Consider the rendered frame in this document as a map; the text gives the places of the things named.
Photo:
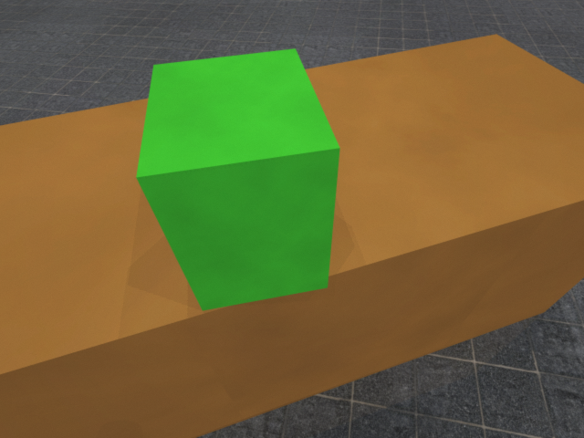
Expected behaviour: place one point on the pedestal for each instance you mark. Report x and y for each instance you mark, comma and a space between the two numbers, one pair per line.
459, 210

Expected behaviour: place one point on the carton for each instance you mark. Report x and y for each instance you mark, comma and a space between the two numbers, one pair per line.
239, 165

